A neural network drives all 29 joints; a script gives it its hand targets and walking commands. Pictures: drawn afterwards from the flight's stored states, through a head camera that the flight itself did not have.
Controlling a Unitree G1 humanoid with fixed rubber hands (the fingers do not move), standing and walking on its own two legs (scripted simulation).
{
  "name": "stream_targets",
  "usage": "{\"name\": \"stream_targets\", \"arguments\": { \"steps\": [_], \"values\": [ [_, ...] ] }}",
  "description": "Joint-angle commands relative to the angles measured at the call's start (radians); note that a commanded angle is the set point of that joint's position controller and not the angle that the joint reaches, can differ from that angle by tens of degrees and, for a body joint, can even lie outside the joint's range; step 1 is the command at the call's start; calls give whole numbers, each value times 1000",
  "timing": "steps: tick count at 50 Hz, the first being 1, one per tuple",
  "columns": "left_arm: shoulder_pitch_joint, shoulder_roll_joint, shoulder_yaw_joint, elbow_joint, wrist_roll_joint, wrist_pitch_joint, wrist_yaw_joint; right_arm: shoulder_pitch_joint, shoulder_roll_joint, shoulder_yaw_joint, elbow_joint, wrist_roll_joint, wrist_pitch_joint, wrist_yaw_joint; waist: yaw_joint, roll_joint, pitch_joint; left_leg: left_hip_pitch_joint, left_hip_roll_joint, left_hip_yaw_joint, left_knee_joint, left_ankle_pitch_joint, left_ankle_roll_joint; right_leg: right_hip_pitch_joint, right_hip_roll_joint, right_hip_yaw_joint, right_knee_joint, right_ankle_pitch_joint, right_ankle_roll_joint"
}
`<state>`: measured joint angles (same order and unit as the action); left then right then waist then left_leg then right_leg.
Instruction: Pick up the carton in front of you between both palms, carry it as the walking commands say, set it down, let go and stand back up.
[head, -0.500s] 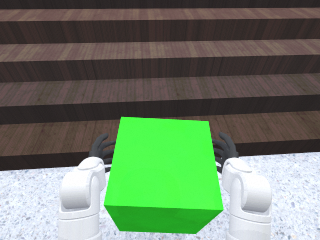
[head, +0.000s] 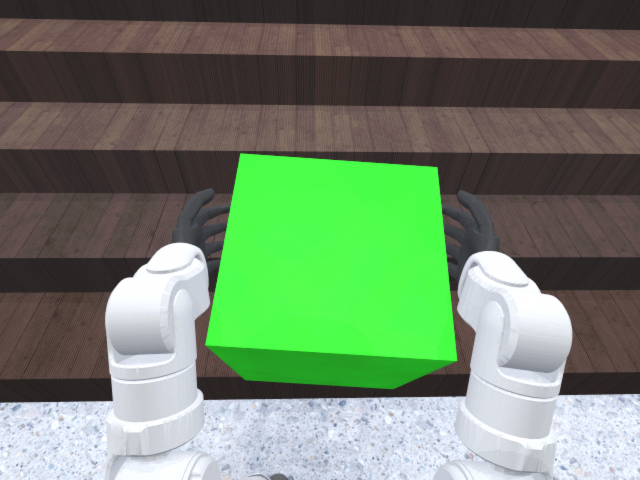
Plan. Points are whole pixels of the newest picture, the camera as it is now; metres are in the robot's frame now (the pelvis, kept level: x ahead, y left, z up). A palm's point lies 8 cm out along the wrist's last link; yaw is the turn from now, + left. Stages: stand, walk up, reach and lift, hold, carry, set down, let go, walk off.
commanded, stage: carry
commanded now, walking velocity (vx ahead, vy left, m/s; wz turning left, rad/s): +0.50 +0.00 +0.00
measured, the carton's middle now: (327, 288) +0.33 +0.01 +0.08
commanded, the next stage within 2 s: none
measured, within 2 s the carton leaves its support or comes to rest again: neither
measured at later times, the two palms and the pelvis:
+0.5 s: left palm (239, 85) +0.68 +0.17 +0.17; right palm (414, 86) +0.70 -0.13 +0.17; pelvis +0.30 +0.00 +0.00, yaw +1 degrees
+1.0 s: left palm out of the picture +0.99 +0.15 +0.24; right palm out of the picture +0.94 -0.15 +0.24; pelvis +0.59 +0.06 +0.14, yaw +0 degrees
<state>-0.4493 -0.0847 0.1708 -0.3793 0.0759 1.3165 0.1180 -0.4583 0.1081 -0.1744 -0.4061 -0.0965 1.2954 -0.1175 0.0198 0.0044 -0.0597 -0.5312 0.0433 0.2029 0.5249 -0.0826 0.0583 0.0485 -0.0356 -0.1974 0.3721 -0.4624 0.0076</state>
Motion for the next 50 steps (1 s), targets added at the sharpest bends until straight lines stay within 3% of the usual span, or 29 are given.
{"name": "stream_targets", "arguments": {
  "steps": [1,2,3,4,6,8,12,18,20,21,22,23,24,25,26,27,31,35,37,39,40,41,42,43,44,45,46,47,50],
  "values": [
    [-741,-652,-673,36,-445,30,-228,-613,658,649,147,422,59,213,-101,-32,-329,542,-10,-31,-29,-100,6,-197,-100,-31,447,655,-69],
    [-802,-681,-662,62,-459,45,-222,-658,633,616,187,420,66,212,-97,208,-399,707,263,-508,-123,-214,115,-455,11,0,734,339,-29],
    [-837,-701,-641,86,-461,51,-215,-692,669,609,217,440,70,214,-101,332,-408,791,346,-769,-251,-225,207,-687,105,115,930,-43,-37],
    [-888,-733,-630,101,-459,51,-210,-748,713,613,212,470,71,220,-92,261,-397,770,337,-686,-223,-170,201,-745,30,201,1025,-27,-71],
    [-977,-808,-609,134,-455,43,-204,-874,827,624,217,518,61,236,-78,77,-376,655,277,-494,-201,23,144,-730,-37,221,925,110,-89],
    [-1040,-863,-595,162,-443,26,-195,-987,902,626,219,553,48,244,-67,80,-406,623,247,-378,-205,161,115,-680,-46,203,832,166,-71],
    [-1087,-884,-558,243,-408,0,-170,-1078,924,590,272,555,33,240,-61,91,-432,697,218,-257,-156,443,135,-750,-16,147,673,169,-51],
    [-1133,-906,-526,323,-391,-3,-164,-1077,903,521,377,487,29,231,-74,167,-427,712,161,-118,-52,611,136,-700,37,58,411,312,-69],
    [-1131,-911,-515,340,-393,1,-172,-1072,906,506,394,462,31,227,-35,168,-477,681,151,-72,89,936,115,-554,98,3,341,336,-104],
    [-1129,-921,-514,343,-392,2,-178,-1064,908,505,401,450,33,225,23,153,-508,655,138,-37,204,970,88,-435,98,1,201,430,-107],
    [-1117,-929,-513,346,-393,0,-187,-1065,917,511,407,441,33,223,101,77,-523,558,104,1,384,846,56,-230,95,-26,-1,611,-92],
    [-1087,-938,-508,353,-398,-3,-198,-1071,915,510,411,432,29,222,155,-2,-502,332,57,-24,526,510,34,1,40,43,-25,746,-82],
    [-1100,-938,-510,374,-418,-6,-208,-1063,927,503,426,418,34,223,81,-269,-492,-5,-65,-69,694,-284,-10,283,-190,355,144,1530,-148],
    [-1099,-943,-511,398,-421,-2,-218,-1006,934,478,478,393,34,215,83,-266,-600,-214,-112,-172,934,-430,-26,481,-322,543,150,1585,-330],
    [-1111,-986,-533,385,-456,-8,-231,-998,914,480,459,369,26,204,86,-221,-615,-265,-83,-213,1106,-386,-19,441,-338,583,103,1242,-383],
    [-1150,-1014,-545,338,-497,-15,-242,-1033,924,485,424,360,19,196,89,-133,-569,-354,-75,-221,1166,-348,-7,408,-310,573,65,1031,-360],
    [-1283,-1047,-589,161,-568,-35,-241,-1038,901,484,323,341,-11,161,61,-27,-474,-538,-57,-191,1256,-350,33,343,-278,478,54,808,-270],
    [-1194,-951,-591,124,-545,-31,-228,-991,836,526,268,323,-12,138,140,-98,-423,-977,-29,-202,1735,-615,74,521,-331,523,22,646,-316],
    [-1161,-914,-599,144,-541,-24,-233,-970,797,533,281,308,-4,137,88,-35,-345,-881,28,-143,1449,-642,77,344,-232,400,-75,649,-254],
    [-1131,-925,-596,188,-538,-14,-250,-947,806,540,324,298,2,136,30,-22,-283,-416,27,-23,918,-550,76,-55,-151,201,-243,868,-223],
    [-1129,-935,-579,222,-529,-8,-260,-927,810,542,370,298,0,136,-28,-100,-390,-54,-91,89,838,-385,80,-207,-116,87,-156,1574,-236],
    [-1119,-936,-578,230,-503,-10,-263,-935,859,575,362,317,-2,142,-84,-277,-477,105,-141,121,740,-274,92,-183,-152,75,-8,2016,-234],
    [-1131,-939,-580,215,-491,-14,-266,-973,922,608,344,356,-7,149,-196,-397,-595,195,-158,99,641,-213,93,-38,-216,66,210,2337,-222],
    [-1126,-952,-582,204,-476,-14,-269,-1006,953,640,327,393,-21,159,-273,-259,-702,329,-239,39,393,-153,87,4,-173,49,525,2302,-188],
    [-1133,-971,-581,199,-446,-25,-264,-1014,984,657,307,414,-36,174,-255,55,-768,631,16,-477,75,298,222,-296,3,147,981,1206,-62],
    [-1058,-953,-558,220,-411,-30,-256,-952,1031,686,352,469,-45,192,-241,375,-874,794,260,-1039,-127,795,398,-590,256,308,1554,279,-8],
    [-1023,-905,-526,231,-358,-47,-242,-999,1080,722,309,526,-49,209,-203,165,-862,846,243,-950,6,659,389,-712,222,471,1744,234,-61],
    [-992,-880,-493,227,-321,-59,-231,-1053,1118,746,276,571,-62,227,-175,51,-761,825,212,-863,47,422,321,-847,169,447,1734,229,-95],
    [-967,-803,-443,253,-231,-86,-196,-1137,1156,780,269,641,-79,255,-118,-69,-470,701,177,-665,-38,158,190,-1027,56,343,1557,194,-124]
  ]
}}
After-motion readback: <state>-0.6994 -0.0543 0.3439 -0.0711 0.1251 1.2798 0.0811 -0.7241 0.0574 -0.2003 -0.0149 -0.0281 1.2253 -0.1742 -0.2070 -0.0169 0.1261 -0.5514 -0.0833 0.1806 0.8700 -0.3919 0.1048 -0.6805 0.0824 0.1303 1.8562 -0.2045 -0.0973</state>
